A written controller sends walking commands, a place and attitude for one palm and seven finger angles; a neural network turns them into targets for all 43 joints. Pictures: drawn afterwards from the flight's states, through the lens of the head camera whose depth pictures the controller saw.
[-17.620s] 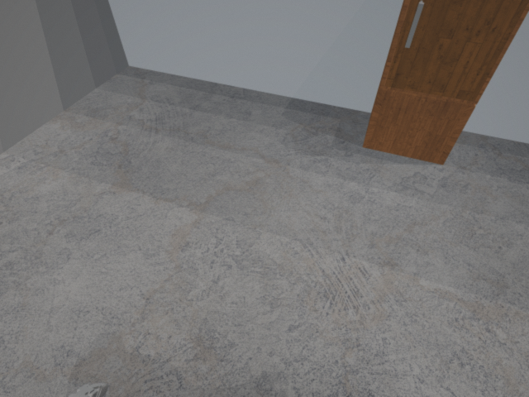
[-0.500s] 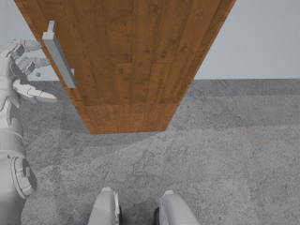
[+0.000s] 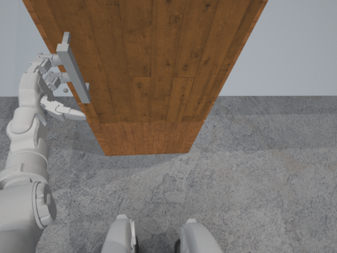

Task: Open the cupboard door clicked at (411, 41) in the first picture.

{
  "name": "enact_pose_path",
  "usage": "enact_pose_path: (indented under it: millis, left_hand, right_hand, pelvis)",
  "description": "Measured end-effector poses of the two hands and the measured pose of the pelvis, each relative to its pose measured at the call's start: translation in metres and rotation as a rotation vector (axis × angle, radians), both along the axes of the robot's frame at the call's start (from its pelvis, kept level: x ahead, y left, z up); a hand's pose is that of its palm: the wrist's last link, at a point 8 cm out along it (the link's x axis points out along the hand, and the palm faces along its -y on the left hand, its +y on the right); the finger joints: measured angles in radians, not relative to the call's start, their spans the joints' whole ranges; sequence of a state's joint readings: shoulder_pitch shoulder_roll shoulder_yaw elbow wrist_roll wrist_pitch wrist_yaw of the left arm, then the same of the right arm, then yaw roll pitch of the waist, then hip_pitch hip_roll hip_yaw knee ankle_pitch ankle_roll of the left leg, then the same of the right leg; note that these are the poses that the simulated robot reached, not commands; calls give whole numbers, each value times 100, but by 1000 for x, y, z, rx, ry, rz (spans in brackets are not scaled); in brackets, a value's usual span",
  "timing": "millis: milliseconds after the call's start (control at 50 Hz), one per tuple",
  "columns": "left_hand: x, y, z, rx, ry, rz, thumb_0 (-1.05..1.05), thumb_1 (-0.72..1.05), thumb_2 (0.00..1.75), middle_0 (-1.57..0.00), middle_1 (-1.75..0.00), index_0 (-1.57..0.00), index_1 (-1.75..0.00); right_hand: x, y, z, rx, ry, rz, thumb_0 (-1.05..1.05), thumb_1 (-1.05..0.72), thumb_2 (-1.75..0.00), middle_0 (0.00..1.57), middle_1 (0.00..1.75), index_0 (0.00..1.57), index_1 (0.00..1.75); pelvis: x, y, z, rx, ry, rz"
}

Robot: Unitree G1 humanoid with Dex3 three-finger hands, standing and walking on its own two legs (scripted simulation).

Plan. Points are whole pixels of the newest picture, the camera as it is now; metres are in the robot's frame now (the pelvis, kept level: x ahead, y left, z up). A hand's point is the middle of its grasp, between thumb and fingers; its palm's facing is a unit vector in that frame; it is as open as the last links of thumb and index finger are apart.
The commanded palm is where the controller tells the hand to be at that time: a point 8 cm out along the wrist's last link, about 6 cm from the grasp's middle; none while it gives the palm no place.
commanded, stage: slide the fingers in behind the handle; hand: left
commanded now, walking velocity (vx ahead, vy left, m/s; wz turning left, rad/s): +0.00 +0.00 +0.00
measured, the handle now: (77, 71) +0.52 +0.20 +0.06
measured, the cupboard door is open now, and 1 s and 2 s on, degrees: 0 0 3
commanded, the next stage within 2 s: close the thumb around the handle in 0.82 s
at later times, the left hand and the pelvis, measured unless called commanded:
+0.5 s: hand (83, 90) +0.47 +0.18 +0.06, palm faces +0.01 -1.00 -0.02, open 14.0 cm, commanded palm +0.45 +0.23 +0.06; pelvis +0.00 -0.01 +0.00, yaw +0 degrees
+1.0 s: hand (81, 91) +0.47 +0.19 +0.06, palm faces +0.02 -1.00 -0.02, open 13.9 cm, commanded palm +0.44 +0.23 +0.06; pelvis +0.00 -0.01 +0.00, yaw +0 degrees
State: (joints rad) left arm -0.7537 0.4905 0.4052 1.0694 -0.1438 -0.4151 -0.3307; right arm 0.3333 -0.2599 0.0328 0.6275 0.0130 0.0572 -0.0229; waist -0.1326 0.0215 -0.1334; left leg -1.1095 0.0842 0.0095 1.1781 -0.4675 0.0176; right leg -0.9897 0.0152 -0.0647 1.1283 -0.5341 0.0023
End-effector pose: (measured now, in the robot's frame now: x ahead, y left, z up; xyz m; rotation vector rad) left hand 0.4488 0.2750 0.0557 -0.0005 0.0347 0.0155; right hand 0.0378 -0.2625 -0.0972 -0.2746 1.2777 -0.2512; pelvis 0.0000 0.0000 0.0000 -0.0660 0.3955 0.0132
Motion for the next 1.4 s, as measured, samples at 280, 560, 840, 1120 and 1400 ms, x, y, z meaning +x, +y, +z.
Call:
enact_pose_path:
  millis: [280, 560, 840, 1120, 1400]
  left_hand:
    - [-4, -22, 3, 9, -2, 5, -1, -50, 30, -30, -120, -30, -120]
    - [0, -41, 0, 17, -2, 6, -1, -50, 30, -30, -120, -30, -120]
    - [-3, -35, 5, 21, -12, 18, -1, -50, 30, -30, -120, -30, -120]
    - [-6, -38, 5, 15, -25, 8, -1, -33, 38, -31, -122, -31, -122]
    - [-3, -35, 3, 19, -17, 12, 0, 37, 67, -36, -129, -36, -130]
  right_hand:
    - [-2, -1, -3, 31, -9, -9, 0, -90, -89, 21, 30, 21, 30]
    - [-6, -9, -8, 32, -4, -10, 0, -91, -89, 21, 30, 21, 30]
    - [-9, -12, -8, 38, 5, -20, 0, -91, -89, 20, 30, 21, 30]
    - [3, -11, -6, 27, -23, -4, 0, -91, -89, 20, 30, 21, 30]
    - [-1, -5, -8, 34, -16, -3, 0, -90, -89, 21, 30, 21, 30]
  pelvis:
    - [0, -5, 2, 11, -14, -2]
    - [-3, -11, -1, 17, -12, -1]
    - [-1, -14, 0, 23, -12, -4]
    - [-1, -11, 0, 19, -16, 1]
    - [-2, -9, -1, 16, -13, 0]
